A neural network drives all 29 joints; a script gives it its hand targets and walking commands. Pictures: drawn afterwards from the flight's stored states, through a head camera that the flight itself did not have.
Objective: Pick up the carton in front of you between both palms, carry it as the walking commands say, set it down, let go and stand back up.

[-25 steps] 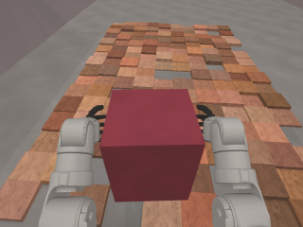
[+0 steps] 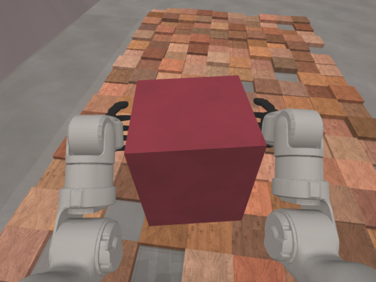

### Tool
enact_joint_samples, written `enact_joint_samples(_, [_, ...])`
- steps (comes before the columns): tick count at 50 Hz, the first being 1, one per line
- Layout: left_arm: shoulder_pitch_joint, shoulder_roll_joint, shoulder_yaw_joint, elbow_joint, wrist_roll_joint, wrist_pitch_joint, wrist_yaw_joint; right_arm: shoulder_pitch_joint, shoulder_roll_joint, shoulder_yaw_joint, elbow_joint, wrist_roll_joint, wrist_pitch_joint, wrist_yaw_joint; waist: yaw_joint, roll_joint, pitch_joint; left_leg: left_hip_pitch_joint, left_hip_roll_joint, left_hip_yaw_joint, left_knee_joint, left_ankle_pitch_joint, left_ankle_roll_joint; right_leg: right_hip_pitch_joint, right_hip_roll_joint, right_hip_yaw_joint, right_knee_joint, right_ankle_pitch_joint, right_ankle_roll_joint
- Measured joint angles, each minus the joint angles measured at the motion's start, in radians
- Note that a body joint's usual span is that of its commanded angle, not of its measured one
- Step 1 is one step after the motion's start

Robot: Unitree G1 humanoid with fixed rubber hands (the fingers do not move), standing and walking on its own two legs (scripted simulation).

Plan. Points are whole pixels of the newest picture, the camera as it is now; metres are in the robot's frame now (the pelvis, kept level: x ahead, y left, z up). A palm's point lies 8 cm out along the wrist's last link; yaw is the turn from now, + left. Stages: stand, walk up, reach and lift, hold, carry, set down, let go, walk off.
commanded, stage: carry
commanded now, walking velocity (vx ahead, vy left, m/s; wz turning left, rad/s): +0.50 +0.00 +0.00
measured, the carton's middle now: (191, 153) +0.38 +0.01 +0.10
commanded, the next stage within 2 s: none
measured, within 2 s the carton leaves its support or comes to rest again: neither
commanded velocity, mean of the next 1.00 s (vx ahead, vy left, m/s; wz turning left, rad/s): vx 0.50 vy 0.00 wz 0.00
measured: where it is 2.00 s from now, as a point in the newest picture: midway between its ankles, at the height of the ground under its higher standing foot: (186, 136)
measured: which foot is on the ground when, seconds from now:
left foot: up 0.00-0.04, down 0.06-0.54, up 0.56-0.88, down 0.90-1.00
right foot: down 0.00-0.06, up 0.08-0.48, down 0.50-0.90, up 0.92-1.00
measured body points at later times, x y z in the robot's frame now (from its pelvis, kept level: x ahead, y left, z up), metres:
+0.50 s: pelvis +0.28 +0.03 +0.00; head +0.33 +0.04 +0.45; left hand +0.68 +0.18 +0.16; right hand +0.68 -0.12 +0.16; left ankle +0.15 +0.09 -0.72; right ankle +0.42 -0.05 -0.69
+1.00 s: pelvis +0.59 +0.08 +0.04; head +0.61 +0.09 +0.49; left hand +0.99 +0.25 +0.20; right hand +0.99 -0.06 +0.20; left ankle +0.65 +0.16 -0.69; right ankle +0.48 -0.04 -0.61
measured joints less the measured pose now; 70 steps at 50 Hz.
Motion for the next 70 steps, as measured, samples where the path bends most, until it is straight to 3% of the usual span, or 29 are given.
enact_joint_samples(2, [-0.016,0.006,0.020,-0.018,-0.001,-0.003,0.000,-0.017,0.013,-0.005,-0.016,-0.011,-0.009,0.000,-0.022,-0.004,0.022,0.057,-0.017,0.037,-0.135,0.066,0.013,0.008,-0.018,0.001,0.073,-0.048,0.011])
enact_joint_samples(4, [-0.026,0.017,0.041,-0.022,-0.006,-0.015,0.000,-0.027,0.029,-0.002,-0.017,-0.024,-0.028,0.000,-0.049,-0.001,0.037,0.093,-0.022,0.059,-0.158,0.143,0.047,-0.062,-0.026,0.017,0.306,-0.079,0.010])
enact_joint_samples(7, [-0.010,0.013,0.064,-0.017,0.001,-0.026,-0.002,0.018,0.057,0.007,-0.030,-0.035,-0.053,0.000,-0.082,0.000,0.069,0.121,-0.029,0.063,-0.113,0.084,0.076,-0.241,0.004,0.061,0.687,-0.043,-0.011])
enact_joint_samples(10, [0.006,-0.007,0.063,-0.047,0.018,-0.019,-0.002,0.074,0.064,0.013,-0.091,-0.024,-0.050,0.000,-0.096,0.010,0.105,0.188,-0.029,0.057,-0.178,0.066,0.072,-0.402,-0.001,0.036,0.799,0.027,-0.020])
enact_joint_samples(17, [0.027,-0.046,0.056,-0.207,0.033,-0.039,-0.002,0.109,0.077,-0.007,-0.258,-0.009,-0.071,-0.001,-0.116,0.025,0.146,0.320,-0.031,0.033,-0.264,0.004,0.073,-0.656,-0.032,0.011,0.736,0.053,-0.024])
enact_joint_samples(21, [0.032,-0.056,0.053,-0.263,0.039,-0.038,-0.003,0.101,0.076,-0.013,-0.296,0.000,-0.073,-0.001,-0.118,0.028,0.126,0.411,-0.023,0.012,-0.303,-0.052,0.055,-0.662,-0.016,-0.029,0.503,0.131,-0.039])
enact_joint_samples(24, [0.024,-0.048,0.047,-0.237,0.039,-0.039,-0.003,0.082,0.065,-0.014,-0.263,0.002,-0.070,0.000,-0.099,0.029,0.099,0.466,-0.013,0.008,-0.266,-0.107,0.040,-0.580,0.028,-0.080,0.287,0.223,-0.062])
enact_joint_samples(26, [0.023,-0.051,0.039,-0.192,0.042,-0.051,-0.003,0.075,0.046,-0.012,-0.224,0.002,-0.068,0.004,-0.071,0.062,0.098,0.446,0.021,0.003,-0.102,-0.079,0.028,-0.494,0.065,-0.108,0.196,0.325,-0.086])
enact_joint_samples(27, [0.017,-0.057,0.030,-0.163,0.049,-0.059,-0.003,0.074,0.032,-0.017,-0.207,0.004,-0.064,0.009,-0.049,0.077,0.102,0.387,0.024,-0.029,0.073,-0.012,0.003,-0.478,0.074,-0.118,0.205,0.338,-0.104])
enact_joint_samples(29, [0.018,-0.062,0.012,-0.122,0.058,-0.064,-0.004,0.080,0.019,-0.025,-0.178,0.005,-0.058,0.017,-0.008,0.070,0.112,0.252,-0.020,-0.091,0.436,-0.060,-0.010,-0.439,0.072,-0.114,0.208,0.379,-0.136])
enact_joint_samples(31, [0.043,-0.054,0.001,-0.122,0.044,-0.058,-0.003,0.089,0.029,-0.024,-0.175,-0.006,-0.047,0.017,0.018,0.050,0.119,0.150,-0.045,-0.106,0.585,-0.087,0.007,-0.380,0.064,-0.098,0.175,0.375,-0.128])
enact_joint_samples(35, [0.046,-0.034,0.000,-0.150,0.005,-0.049,0.006,0.073,0.047,-0.028,-0.207,-0.032,-0.027,0.017,0.049,0.023,0.123,-0.012,-0.025,-0.103,0.478,-0.082,0.021,-0.272,0.047,-0.075,0.090,0.280,-0.098])
enact_joint_samples(39, [0.009,-0.022,0.011,-0.148,-0.013,-0.054,0.011,0.044,0.051,-0.038,-0.226,-0.044,-0.024,0.017,0.067,0.018,0.106,-0.080,0.011,-0.105,0.190,0.004,0.007,-0.192,0.031,-0.063,0.060,0.287,-0.086])
enact_joint_samples(41, [-0.005,-0.019,0.016,-0.127,-0.014,-0.050,0.011,0.038,0.053,-0.044,-0.213,-0.050,-0.020,0.017,0.059,0.016,0.085,-0.048,0.014,-0.089,0.009,0.095,0.003,-0.148,0.018,-0.061,0.058,0.334,-0.063])
enact_joint_samples(44, [-0.024,-0.011,0.023,-0.072,-0.012,-0.039,0.010,0.023,0.047,-0.043,-0.159,-0.054,-0.012,0.018,0.033,0.019,0.028,0.064,0.005,-0.031,-0.223,0.287,0.014,-0.077,0.005,-0.052,0.095,0.235,-0.037])
enact_joint_samples(46, [-0.050,0.016,0.029,-0.019,-0.013,-0.038,0.003,0.001,0.049,-0.033,-0.096,-0.060,-0.029,0.019,0.002,-0.014,0.003,0.102,-0.024,-0.001,-0.217,0.209,0.027,-0.103,-0.019,-0.012,0.246,0.143,-0.022])
enact_joint_samples(48, [-0.061,0.037,0.047,0.036,-0.014,-0.043,-0.006,-0.014,0.057,-0.016,-0.029,-0.074,-0.048,0.019,-0.032,-0.016,0.005,0.109,-0.031,0.008,-0.172,0.135,0.040,-0.206,0.012,0.041,0.508,0.027,-0.018])
enact_joint_samples(50, [-0.056,0.038,0.051,0.061,-0.009,-0.034,-0.008,0.008,0.060,-0.002,-0.012,-0.071,-0.045,0.019,-0.064,-0.002,0.013,0.143,-0.028,0.004,-0.190,0.111,0.039,-0.301,0.037,0.043,0.636,0.015,-0.023])
enact_joint_samples(56, [-0.049,0.001,0.064,-0.060,0.023,-0.006,-0.007,0.060,0.058,0.005,-0.151,-0.014,-0.030,-0.008,-0.130,0.008,0.082,0.266,-0.028,0.006,-0.281,0.069,0.041,-0.499,0.015,0.028,0.484,0.107,-0.014])
enact_joint_samples(60, [-0.039,-0.023,0.089,-0.155,0.039,-0.006,-0.008,0.054,0.068,-0.004,-0.208,-0.003,-0.048,-0.015,-0.156,0.009,0.098,0.341,-0.034,0.006,-0.293,0.010,0.032,-0.556,-0.004,0.030,0.319,0.260,-0.017])
enact_joint_samples(64, [-0.013,-0.031,0.102,-0.169,0.054,-0.010,-0.015,0.058,0.072,0.008,-0.179,-0.001,-0.066,-0.015,-0.163,0.000,0.078,0.424,-0.039,0.012,-0.252,-0.021,0.023,-0.500,-0.002,0.016,0.097,0.404,-0.033])
enact_joint_samples(66, [0.001,-0.038,0.100,-0.148,0.060,-0.020,-0.019,0.060,0.059,0.018,-0.152,0.003,-0.067,-0.015,-0.144,0.027,0.074,0.443,-0.009,0.012,-0.166,0.060,0.025,-0.426,0.023,-0.016,0.028,0.416,-0.030])
enact_joint_samples(67, [0.001,-0.043,0.090,-0.130,0.068,-0.032,-0.019,0.056,0.046,0.021,-0.139,0.007,-0.066,-0.015,-0.130,0.062,0.083,0.420,0.020,-0.013,-0.078,0.135,0.021,-0.401,0.049,-0.036,0.037,0.376,-0.020])
enact_joint_samples(70, [-0.011,-0.056,0.062,-0.068,0.084,-0.060,-0.021,0.054,0.016,0.004,-0.109,0.018,-0.066,-0.009,-0.078,0.064,0.100,0.239,-0.005,-0.103,0.313,-0.036,-0.018,-0.356,0.073,-0.046,0.053,0.299,-0.044])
